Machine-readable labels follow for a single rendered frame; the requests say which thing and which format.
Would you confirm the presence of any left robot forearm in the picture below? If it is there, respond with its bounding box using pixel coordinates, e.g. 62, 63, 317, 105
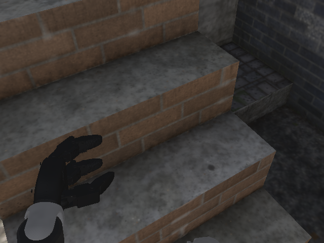
17, 202, 65, 243

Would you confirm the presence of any left robot hand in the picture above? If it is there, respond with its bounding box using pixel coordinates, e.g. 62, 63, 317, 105
31, 135, 114, 211

